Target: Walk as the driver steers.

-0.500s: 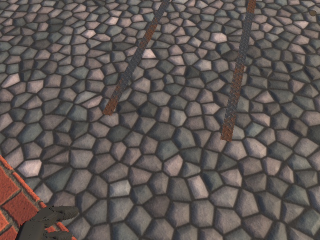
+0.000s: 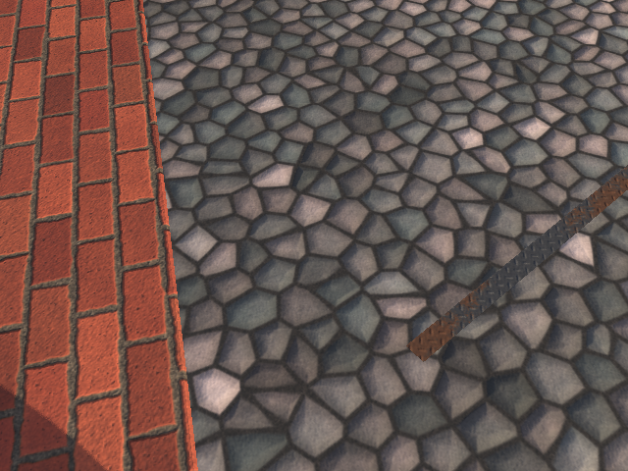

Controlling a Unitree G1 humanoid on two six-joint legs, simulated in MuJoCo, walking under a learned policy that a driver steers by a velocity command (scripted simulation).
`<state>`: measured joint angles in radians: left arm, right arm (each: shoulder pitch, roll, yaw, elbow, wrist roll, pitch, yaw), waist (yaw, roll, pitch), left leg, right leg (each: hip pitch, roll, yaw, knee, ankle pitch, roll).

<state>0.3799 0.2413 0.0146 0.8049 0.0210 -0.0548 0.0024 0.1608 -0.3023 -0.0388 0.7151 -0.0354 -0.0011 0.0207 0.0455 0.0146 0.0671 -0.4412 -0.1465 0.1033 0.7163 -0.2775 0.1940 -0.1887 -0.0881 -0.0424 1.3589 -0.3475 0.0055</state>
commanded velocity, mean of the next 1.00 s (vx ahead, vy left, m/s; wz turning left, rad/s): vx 1.00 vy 0.00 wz -0.34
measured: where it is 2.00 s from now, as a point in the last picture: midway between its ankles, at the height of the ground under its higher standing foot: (534, 102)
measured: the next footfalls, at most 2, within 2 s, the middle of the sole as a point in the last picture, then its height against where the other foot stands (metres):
right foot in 0.36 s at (407, 419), level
left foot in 0.78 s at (312, 267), level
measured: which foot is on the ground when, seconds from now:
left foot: down 0.00-0.38, up 0.40-0.76, down 0.78-1.00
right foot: up 0.00-0.34, down 0.36-0.78, up 0.80-1.00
